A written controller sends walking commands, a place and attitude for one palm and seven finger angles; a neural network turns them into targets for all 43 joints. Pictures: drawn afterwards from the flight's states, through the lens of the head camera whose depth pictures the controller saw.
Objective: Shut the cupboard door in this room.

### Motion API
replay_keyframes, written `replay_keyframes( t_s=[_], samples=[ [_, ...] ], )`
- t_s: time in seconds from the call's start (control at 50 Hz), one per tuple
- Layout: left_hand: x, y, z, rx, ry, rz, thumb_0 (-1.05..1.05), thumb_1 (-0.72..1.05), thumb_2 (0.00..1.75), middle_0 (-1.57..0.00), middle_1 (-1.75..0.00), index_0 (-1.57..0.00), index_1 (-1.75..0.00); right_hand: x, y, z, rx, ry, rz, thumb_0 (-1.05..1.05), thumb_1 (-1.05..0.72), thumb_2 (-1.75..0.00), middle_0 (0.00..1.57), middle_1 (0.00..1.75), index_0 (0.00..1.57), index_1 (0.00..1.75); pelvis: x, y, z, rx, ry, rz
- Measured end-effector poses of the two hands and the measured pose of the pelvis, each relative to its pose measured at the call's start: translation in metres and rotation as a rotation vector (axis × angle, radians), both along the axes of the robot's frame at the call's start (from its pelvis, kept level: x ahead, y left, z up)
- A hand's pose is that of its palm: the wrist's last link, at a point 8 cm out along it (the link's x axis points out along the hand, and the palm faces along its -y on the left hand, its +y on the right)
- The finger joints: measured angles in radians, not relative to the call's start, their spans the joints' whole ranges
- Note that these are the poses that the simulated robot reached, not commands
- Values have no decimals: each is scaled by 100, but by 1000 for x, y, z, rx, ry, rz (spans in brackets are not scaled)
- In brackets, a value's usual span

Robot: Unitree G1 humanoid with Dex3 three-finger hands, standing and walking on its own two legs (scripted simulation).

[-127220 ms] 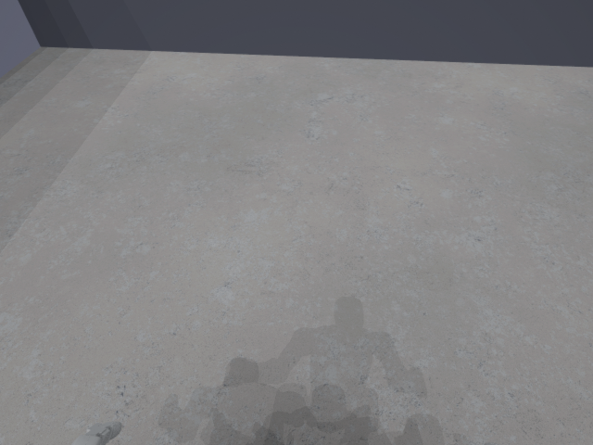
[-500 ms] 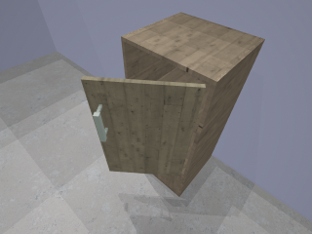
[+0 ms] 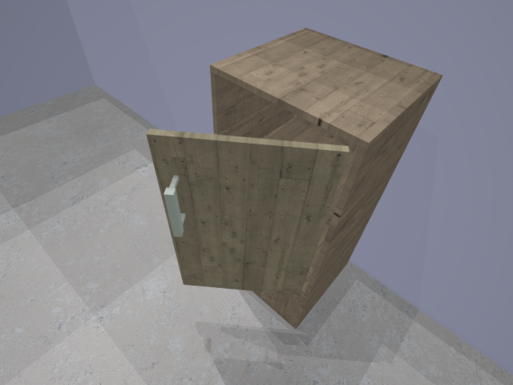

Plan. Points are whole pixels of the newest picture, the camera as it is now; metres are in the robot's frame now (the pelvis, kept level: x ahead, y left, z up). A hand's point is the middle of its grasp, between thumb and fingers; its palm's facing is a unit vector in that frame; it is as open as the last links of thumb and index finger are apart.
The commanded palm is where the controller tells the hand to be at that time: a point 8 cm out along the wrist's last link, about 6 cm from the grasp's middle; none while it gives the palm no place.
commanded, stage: look again from close up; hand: left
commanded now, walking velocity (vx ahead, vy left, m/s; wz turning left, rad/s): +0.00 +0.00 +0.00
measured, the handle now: (176, 206) +0.47 +0.21 -0.05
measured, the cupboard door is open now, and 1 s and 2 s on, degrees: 38 38 38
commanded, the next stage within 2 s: raise the hand and make a fist in 0.42 s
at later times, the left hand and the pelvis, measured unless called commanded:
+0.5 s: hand out of the picture +0.06 +0.23 -0.16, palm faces -0.02 -0.96 -0.29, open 7.4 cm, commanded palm none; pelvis +0.01 -0.01 +0.00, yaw -1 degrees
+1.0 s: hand out of the picture +0.14 +0.22 -0.09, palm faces +0.11 -0.99 -0.03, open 5.9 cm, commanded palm +0.14 +0.26 -0.07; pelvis -0.01 -0.04 -0.13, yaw -1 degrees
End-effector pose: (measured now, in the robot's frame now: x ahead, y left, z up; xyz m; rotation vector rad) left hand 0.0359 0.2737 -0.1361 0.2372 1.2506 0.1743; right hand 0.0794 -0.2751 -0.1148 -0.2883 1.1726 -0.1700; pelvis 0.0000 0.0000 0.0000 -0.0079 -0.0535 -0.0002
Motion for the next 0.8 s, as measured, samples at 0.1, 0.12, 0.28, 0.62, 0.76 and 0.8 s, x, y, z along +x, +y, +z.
replay_keyframes(
  t_s=[0.1, 0.12, 0.28, 0.62, 0.76, 0.8],
  samples=[
    [0, 3, 1, 8, 6, 0, 0, 90, 90, -20, -30, -20, -30, 0, -1, 0, -1, 7, -4, 1, -91, -90, 20, 30, 20, 30, 1, 0, 1, 1, 1, -1],
    [0, 3, 2, 10, 8, 0, 0, 90, 90, -20, -30, -20, -30, -1, -1, 0, -1, 10, -6, 1, -91, -90, 20, 30, 20, 30, 1, 0, 1, 1, 2, -1],
    [1, 5, 4, 21, 27, -5, 0, 90, 90, -20, -30, -20, -30, -7, -6, -2, -2, 41, -18, 1, -91, -90, 20, 30, 20, 30, 4, -2, 1, 3, 7, -4],
    [81, 11, 57, 32, -505, 87, 2, 90, 90, -21, -30, -21, -31, 13, -10, 7, -54, -183, -7, 1, -91, -90, 20, 30, 20, 30, 6, -13, -9, 18, -7, -1],
    [150, -5, 130, -42, -1178, -29, 1, 91, 90, -26, -37, -27, -38, 65, 7, 11, 45, -567, 36, 1, -91, -90, 20, 30, 20, 30, -4, -24, -40, 13, 113, -2],
    [145, -9, 115, -86, -1232, -94, 0, 91, 90, -29, -40, -30, -41, 78, 8, 5, 61, -626, 56, 1, -91, -90, 20, 30, 20, 30, -9, -29, -56, 19, 165, -14]
  ],
)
